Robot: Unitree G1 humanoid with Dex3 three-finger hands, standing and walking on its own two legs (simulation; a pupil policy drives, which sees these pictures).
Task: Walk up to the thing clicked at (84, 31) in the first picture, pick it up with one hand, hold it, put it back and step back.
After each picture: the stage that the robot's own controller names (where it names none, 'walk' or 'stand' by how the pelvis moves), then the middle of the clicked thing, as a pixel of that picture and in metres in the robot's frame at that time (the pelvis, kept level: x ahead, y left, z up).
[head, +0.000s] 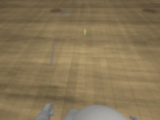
stand; (85, 32) +2.09 +0.24 -0.72
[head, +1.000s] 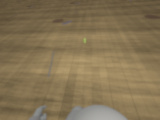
walk; (84, 40) +1.95 +0.36 -0.71
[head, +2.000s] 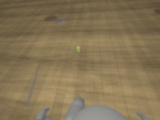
walk; (78, 49) +1.33 +0.42 -0.72
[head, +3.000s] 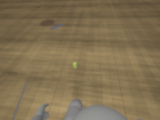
walk; (75, 65) +0.90 +0.35 -0.71
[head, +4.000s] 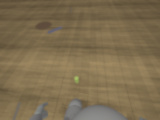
walk; (76, 79) +0.58 +0.25 -0.71
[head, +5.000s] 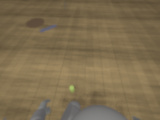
stand; (72, 88) +0.39 +0.24 -0.70
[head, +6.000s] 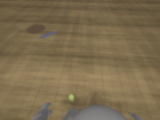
stand; (71, 97) +0.32 +0.22 -0.72
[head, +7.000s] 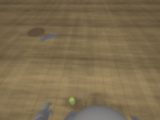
stand; (72, 101) +0.30 +0.22 -0.72
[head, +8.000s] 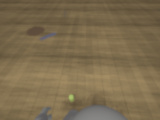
stand; (71, 98) +0.33 +0.23 -0.73
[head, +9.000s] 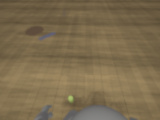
stand; (70, 99) +0.31 +0.24 -0.73
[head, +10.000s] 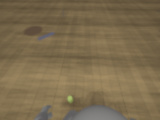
stand; (70, 99) +0.31 +0.24 -0.73
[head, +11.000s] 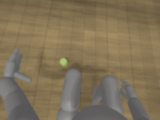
go down; (63, 62) +0.38 +0.26 -0.38
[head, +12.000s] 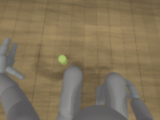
go down; (63, 60) +0.38 +0.27 -0.30
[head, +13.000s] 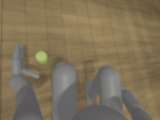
close in; (42, 58) +0.36 +0.30 -0.22
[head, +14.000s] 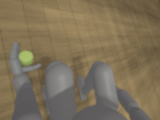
close; (26, 58) +0.36 +0.31 -0.21
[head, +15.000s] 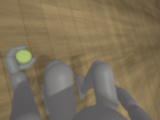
lift; (24, 58) +0.36 +0.31 -0.21
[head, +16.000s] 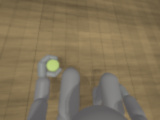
lift; (53, 66) +0.30 +0.27 -0.07
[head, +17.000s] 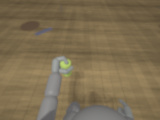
hold; (66, 68) +0.33 +0.18 +0.05
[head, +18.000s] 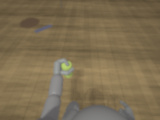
hold; (67, 69) +0.34 +0.18 +0.01
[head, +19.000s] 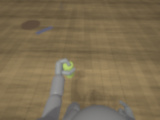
hold; (68, 69) +0.34 +0.17 +0.02
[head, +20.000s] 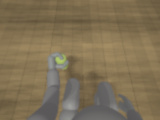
crouch; (62, 62) +0.38 +0.22 -0.07
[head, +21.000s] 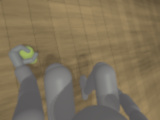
lower; (29, 55) +0.37 +0.30 -0.22
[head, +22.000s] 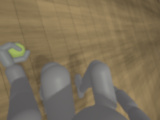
lower; (18, 53) +0.38 +0.32 -0.22
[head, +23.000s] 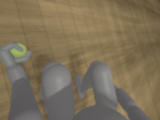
lower; (20, 53) +0.38 +0.32 -0.22
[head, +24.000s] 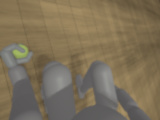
lower; (22, 54) +0.37 +0.32 -0.22
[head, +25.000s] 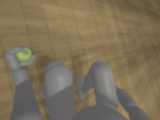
loosen; (25, 57) +0.36 +0.31 -0.22
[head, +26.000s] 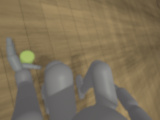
withdraw; (27, 58) +0.36 +0.29 -0.22
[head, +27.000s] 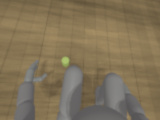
walk; (65, 62) +0.39 +0.25 -0.30
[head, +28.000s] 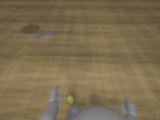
stand; (70, 99) +0.31 +0.21 -0.65
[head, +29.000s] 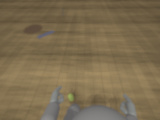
stand; (70, 97) +0.34 +0.23 -0.67
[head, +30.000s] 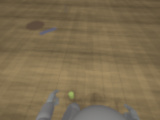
stand; (71, 95) +0.34 +0.22 -0.68
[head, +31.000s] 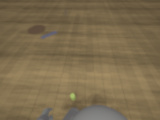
walk; (72, 96) +0.34 +0.22 -0.72
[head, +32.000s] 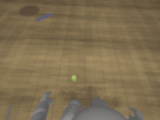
walk; (74, 78) +0.47 +0.19 -0.71
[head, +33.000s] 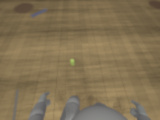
walk; (72, 62) +0.72 +0.29 -0.70
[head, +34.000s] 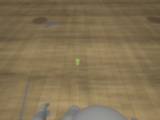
stand; (77, 61) +0.96 +0.26 -0.71
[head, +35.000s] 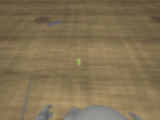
stand; (78, 61) +0.96 +0.24 -0.72
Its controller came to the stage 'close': yes
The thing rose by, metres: 0.72
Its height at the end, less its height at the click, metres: +0.00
